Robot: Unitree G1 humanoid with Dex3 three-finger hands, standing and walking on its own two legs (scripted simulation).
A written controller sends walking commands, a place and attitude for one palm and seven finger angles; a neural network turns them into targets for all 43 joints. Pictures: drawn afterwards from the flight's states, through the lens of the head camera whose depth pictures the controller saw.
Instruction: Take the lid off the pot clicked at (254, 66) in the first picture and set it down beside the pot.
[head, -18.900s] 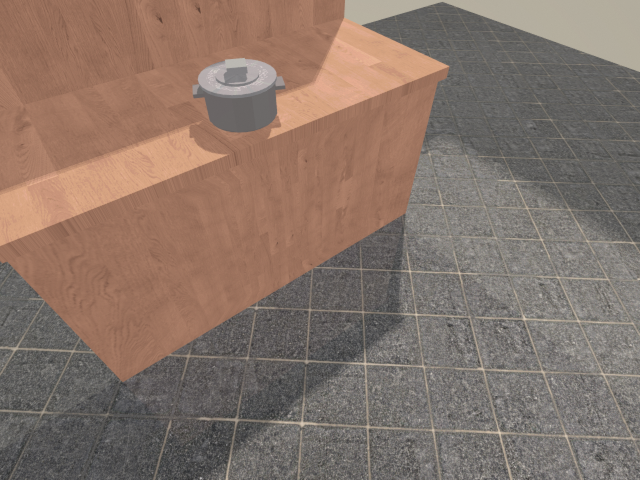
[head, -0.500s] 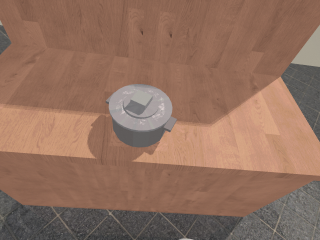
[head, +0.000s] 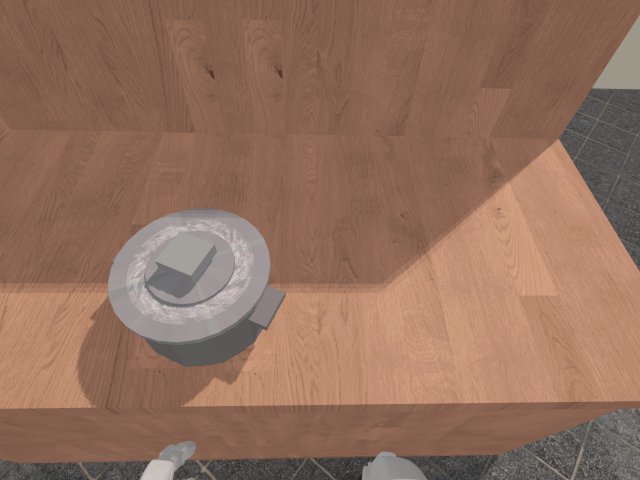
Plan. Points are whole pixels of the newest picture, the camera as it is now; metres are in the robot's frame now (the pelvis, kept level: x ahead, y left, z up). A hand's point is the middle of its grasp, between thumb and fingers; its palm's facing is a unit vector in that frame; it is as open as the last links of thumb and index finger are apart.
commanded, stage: come to a stop and stand still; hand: left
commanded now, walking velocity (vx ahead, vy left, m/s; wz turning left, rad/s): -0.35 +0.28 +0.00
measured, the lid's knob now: (187, 256) +0.35 +0.18 +0.08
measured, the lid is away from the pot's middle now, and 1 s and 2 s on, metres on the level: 0.00 0.00 0.00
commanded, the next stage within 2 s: look again from close up in 1.08 s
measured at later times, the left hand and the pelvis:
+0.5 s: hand out of the picture -0.03 +0.28 -0.15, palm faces +0.05 -0.96 -0.26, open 7.4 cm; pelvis -0.08 +0.07 +0.01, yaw -1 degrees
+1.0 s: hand out of the picture -0.09 +0.28 -0.16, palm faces -0.10 -0.98 -0.19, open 7.4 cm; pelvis -0.12 +0.10 +0.02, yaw -5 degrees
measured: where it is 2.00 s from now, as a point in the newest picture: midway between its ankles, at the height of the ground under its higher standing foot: outside the picture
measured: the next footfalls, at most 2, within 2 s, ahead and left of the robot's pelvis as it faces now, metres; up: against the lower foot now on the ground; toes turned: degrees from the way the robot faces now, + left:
left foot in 0.32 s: +0.01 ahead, +0.13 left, +0.00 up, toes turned +5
right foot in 0.64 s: -0.10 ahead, -0.01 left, +0.00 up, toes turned -5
